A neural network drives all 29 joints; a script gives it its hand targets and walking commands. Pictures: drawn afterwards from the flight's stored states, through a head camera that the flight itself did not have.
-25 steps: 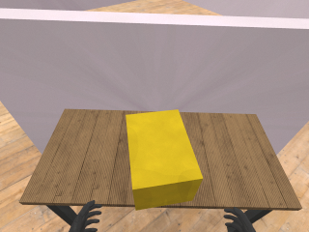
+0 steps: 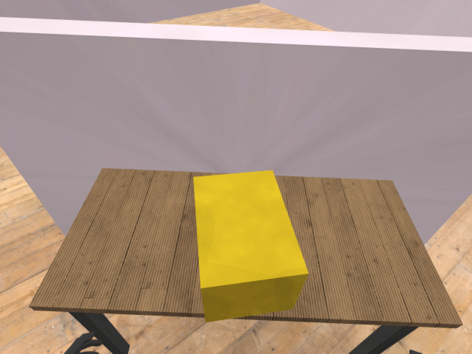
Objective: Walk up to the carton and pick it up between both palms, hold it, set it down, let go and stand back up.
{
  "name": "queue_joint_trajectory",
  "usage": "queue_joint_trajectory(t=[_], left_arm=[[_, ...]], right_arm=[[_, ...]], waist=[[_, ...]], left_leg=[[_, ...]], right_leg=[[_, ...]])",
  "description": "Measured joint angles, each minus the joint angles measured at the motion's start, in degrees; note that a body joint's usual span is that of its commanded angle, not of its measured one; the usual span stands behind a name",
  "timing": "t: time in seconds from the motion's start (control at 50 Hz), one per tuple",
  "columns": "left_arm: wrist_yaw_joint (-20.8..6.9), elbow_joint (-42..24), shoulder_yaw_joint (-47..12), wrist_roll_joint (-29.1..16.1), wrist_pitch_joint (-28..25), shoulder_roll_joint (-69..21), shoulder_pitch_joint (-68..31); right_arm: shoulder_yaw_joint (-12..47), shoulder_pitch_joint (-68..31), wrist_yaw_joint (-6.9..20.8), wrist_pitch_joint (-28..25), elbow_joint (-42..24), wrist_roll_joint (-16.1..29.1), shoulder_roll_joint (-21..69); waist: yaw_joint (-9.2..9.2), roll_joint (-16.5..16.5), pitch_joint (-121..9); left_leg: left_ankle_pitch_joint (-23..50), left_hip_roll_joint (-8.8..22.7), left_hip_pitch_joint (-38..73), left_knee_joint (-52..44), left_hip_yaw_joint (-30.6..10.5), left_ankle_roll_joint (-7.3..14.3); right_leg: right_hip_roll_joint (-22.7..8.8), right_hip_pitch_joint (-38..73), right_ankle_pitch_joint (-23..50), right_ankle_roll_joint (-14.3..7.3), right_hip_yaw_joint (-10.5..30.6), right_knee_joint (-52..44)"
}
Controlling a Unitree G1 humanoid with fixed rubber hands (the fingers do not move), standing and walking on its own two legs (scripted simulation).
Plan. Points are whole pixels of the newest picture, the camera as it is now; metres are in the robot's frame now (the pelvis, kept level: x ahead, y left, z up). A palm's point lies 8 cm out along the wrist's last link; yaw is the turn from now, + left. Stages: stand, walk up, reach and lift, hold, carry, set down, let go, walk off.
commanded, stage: stand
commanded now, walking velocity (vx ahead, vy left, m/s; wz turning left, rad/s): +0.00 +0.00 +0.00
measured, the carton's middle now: (241, 240) +0.42 +0.02 -0.11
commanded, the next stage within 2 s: none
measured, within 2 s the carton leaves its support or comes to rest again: neither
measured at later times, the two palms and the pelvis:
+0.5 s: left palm out of the picture +0.07 +0.31 -0.11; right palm out of the picture +0.08 -0.30 -0.09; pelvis -0.01 +0.01 +0.00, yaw +0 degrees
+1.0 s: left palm out of the picture +0.06 +0.31 -0.11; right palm out of the picture +0.07 -0.31 -0.10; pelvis -0.02 +0.00 +0.01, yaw +0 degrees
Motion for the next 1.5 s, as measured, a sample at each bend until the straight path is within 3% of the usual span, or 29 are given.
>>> queue_joint_trajectory(t=[0.26, 0.6, 1.5], left_arm=[[-0.48, 9.8, -2.73, -0.67, -0.99, -0.08, -1.57], [-0.51, 16.07, -3.46, -1.32, -1.26, 0.46, -2.58], [0.01, 17.55, -3.24, -1.65, -1.18, 0.39, -3.9]], right_arm=[[2.87, -0.19, 0.57, 0.71, 5.93, 0.45, -0.21], [3.13, -2.63, 0.19, 0.55, 10.92, 0.56, -0.85], [2.79, -3.1, -0.12, 0.79, 14.32, 0.77, -0.96]], waist=[[-0.47, 0.38, -0.07], [-0.02, 0.94, 0.44], [-0.31, 0.86, 0.95]], left_leg=[[1.33, -0.16, -0.4, -1.04, -0.23, 0.27], [3.25, -0.67, 0.9, -3.61, 0.07, 0.65], [4.37, -0.87, 2.0, -6.09, -0.02, 0.61]], right_leg=[[-0.12, 0.0, 1.6, 0.19, -0.24, -1.69], [-0.58, 1.08, 3.43, 0.53, 0.0, -3.9], [-0.75, 2.2, 4.46, 0.57, -0.18, -6.27]])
